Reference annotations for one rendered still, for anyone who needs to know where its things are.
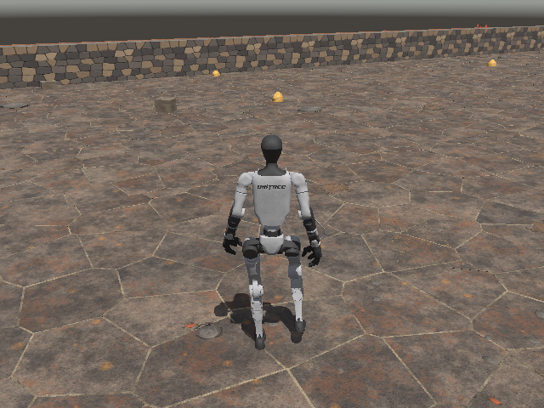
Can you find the left robot forearm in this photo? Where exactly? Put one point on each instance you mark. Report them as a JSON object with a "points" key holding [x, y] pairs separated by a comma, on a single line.
{"points": [[232, 226]]}

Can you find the robot left foot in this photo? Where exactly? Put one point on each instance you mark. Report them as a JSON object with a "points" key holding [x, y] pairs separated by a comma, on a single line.
{"points": [[259, 342]]}

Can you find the robot right hand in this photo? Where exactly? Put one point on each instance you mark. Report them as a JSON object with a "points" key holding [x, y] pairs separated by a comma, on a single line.
{"points": [[316, 254]]}

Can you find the left robot upper arm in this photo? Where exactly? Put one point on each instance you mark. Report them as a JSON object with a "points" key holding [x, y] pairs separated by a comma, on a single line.
{"points": [[241, 194]]}

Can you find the right robot forearm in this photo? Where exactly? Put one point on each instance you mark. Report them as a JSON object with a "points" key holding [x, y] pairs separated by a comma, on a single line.
{"points": [[311, 230]]}

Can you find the robot torso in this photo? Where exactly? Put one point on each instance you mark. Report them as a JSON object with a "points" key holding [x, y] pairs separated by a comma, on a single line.
{"points": [[271, 200]]}

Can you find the right robot upper arm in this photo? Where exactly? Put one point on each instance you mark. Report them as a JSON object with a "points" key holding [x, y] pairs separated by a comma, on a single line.
{"points": [[302, 194]]}

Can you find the robot left hand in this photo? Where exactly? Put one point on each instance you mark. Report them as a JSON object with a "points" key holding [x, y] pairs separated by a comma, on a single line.
{"points": [[227, 243]]}

